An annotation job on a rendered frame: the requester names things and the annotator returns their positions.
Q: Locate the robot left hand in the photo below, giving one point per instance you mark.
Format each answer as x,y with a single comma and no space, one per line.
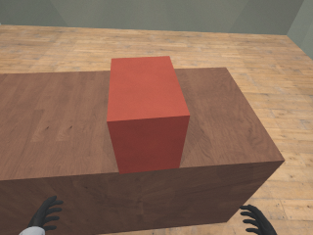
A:
39,218

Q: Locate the pedestal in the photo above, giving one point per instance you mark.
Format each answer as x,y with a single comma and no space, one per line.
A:
55,141

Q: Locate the robot right hand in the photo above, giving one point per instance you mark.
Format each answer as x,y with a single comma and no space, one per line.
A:
264,227

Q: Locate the carton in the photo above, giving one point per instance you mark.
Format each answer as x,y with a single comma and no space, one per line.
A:
147,114

